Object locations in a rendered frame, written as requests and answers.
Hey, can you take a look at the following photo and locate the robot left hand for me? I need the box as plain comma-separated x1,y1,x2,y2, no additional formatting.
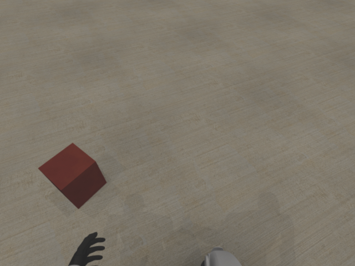
69,232,105,266

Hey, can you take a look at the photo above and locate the right robot shin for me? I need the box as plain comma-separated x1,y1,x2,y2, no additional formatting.
211,247,223,252

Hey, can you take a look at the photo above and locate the robot right thigh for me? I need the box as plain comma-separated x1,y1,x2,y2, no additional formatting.
205,250,242,266

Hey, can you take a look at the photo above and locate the carton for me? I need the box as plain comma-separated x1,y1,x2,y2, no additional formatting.
38,143,107,209

